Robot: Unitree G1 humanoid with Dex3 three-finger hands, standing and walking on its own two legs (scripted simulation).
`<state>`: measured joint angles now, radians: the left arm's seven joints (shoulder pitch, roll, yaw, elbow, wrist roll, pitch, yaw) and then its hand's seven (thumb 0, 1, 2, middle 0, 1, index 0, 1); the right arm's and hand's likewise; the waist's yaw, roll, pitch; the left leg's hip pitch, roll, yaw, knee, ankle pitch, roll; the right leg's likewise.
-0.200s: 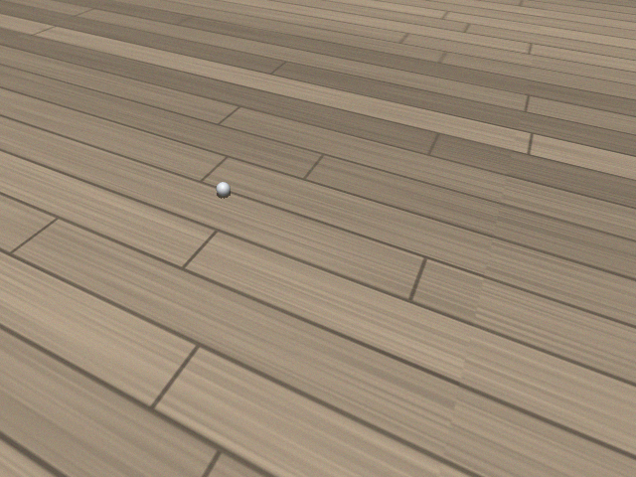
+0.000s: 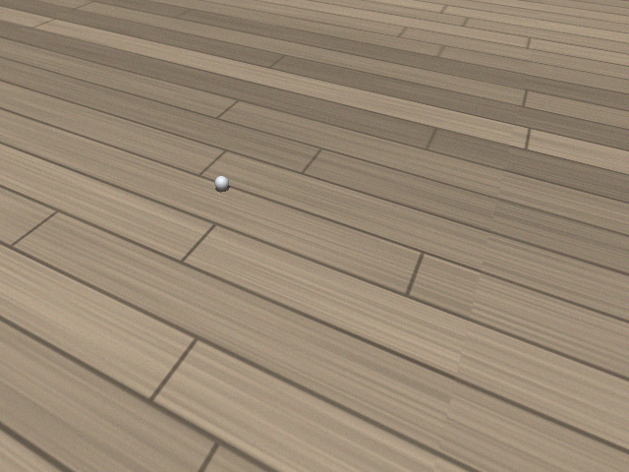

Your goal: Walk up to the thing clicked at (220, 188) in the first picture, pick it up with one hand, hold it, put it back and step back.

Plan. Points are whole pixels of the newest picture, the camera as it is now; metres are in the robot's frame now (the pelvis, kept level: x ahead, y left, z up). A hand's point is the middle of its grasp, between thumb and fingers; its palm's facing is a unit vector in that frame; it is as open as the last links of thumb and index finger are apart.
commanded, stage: stand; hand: left
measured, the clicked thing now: (221, 182) +1.54 +0.45 -0.75
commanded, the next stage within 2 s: walk up in 0.92 s
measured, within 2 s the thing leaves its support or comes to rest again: neither
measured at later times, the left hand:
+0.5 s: hand out of the picture +0.09 +0.25 -0.15, palm faces -0.02 -0.94 -0.34, open 7.4 cm
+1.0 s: hand out of the picture +0.08 +0.25 -0.15, palm faces +0.01 -0.94 -0.33, open 7.4 cm
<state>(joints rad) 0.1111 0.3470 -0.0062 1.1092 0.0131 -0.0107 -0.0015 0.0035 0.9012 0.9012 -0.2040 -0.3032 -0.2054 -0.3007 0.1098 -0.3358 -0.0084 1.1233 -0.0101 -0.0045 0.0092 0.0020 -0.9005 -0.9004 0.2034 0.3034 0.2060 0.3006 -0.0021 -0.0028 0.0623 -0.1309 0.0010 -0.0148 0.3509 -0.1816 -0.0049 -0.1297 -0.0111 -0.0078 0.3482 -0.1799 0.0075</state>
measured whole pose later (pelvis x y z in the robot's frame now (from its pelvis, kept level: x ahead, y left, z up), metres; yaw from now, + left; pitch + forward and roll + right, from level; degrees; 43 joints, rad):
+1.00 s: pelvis +0.01 -0.01 +0.00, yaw +1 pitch -1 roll +0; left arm 0.16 0.36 0.04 1.08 0.03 -0.03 -0.04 0.00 0.90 0.90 -0.21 -0.30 -0.21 -0.30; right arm 0.17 -0.36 -0.04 1.09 -0.03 -0.01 0.05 0.00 -0.90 -0.90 0.20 0.30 0.21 0.30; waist 0.00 0.01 0.02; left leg -0.18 0.01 -0.04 0.48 -0.40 0.04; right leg -0.15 0.00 -0.03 0.43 -0.37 -0.03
